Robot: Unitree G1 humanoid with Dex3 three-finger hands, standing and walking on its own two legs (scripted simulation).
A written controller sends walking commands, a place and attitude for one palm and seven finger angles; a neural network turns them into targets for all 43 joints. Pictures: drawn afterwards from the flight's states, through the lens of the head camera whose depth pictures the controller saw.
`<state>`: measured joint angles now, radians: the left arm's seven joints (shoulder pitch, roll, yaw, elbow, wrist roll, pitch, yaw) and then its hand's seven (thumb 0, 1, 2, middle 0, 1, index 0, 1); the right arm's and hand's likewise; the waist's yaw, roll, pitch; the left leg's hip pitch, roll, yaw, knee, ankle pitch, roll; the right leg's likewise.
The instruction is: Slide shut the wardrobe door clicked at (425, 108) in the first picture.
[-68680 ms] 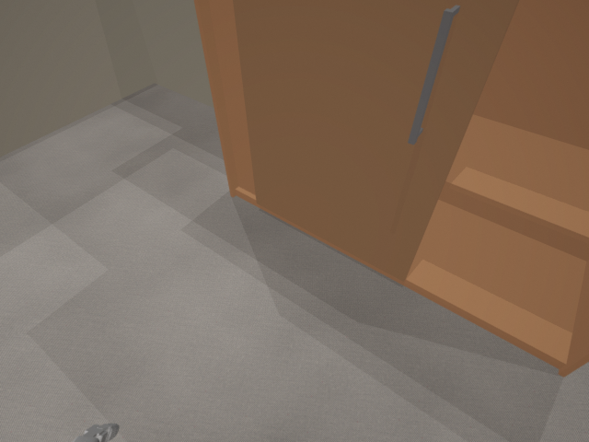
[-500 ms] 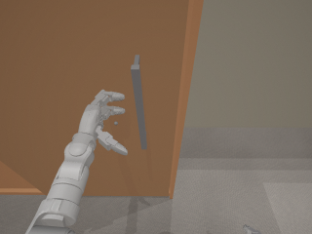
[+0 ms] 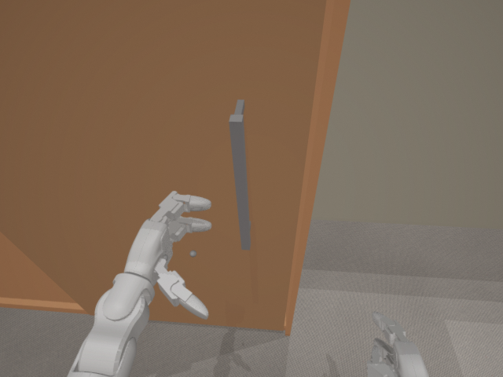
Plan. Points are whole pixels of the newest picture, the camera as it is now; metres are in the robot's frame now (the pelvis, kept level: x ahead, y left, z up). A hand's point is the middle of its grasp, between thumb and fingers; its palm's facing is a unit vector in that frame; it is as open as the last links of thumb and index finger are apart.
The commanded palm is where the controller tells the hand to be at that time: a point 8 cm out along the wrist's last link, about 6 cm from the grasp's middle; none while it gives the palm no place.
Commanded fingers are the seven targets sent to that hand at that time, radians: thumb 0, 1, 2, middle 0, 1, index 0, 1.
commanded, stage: slip the hand off the handle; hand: left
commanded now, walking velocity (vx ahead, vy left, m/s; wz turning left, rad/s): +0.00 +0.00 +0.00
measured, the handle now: (243, 187) +0.41 +0.04 +0.09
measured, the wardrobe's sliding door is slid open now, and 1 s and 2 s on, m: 0.01 0.01 0.01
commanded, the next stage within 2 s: draw the hand back to the body in 0.08 s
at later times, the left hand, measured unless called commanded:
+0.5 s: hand (165, 262) +0.24 +0.14 +0.12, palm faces +0.00 -1.00 -0.07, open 14.7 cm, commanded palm +0.21 +0.19 +0.13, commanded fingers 0.00 -0.55 0.20 -0.25 -1.15 -0.25 -1.15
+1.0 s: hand (90, 272) +0.21 +0.21 +0.14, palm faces +0.31 -0.90 -0.29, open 12.8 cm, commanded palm +0.17 +0.26 +0.16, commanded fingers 0.00 0.21 0.57 -0.22 -0.70 -0.22 -0.70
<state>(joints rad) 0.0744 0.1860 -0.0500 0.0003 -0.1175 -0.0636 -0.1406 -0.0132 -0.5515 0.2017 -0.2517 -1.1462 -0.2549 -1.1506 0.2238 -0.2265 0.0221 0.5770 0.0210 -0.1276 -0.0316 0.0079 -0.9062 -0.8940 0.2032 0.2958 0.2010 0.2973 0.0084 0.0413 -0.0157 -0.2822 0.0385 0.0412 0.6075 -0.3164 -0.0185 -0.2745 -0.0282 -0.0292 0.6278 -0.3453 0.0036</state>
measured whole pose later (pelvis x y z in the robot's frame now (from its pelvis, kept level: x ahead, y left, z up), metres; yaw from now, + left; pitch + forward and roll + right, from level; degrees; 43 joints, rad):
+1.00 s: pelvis +0.00 +0.00 +0.01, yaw +0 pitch -5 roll +0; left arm 0.37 0.28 0.15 -0.34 -0.06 -0.05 0.09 -0.01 -0.13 0.40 -0.24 -0.90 -0.24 -0.90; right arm 0.19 -0.22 0.03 0.66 -0.02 -0.19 -0.10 0.01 -0.90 -0.89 0.20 0.30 0.20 0.30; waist 0.07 0.06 0.06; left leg -0.11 0.04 0.04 0.45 -0.24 -0.02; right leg -0.08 -0.02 -0.03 0.43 -0.25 0.01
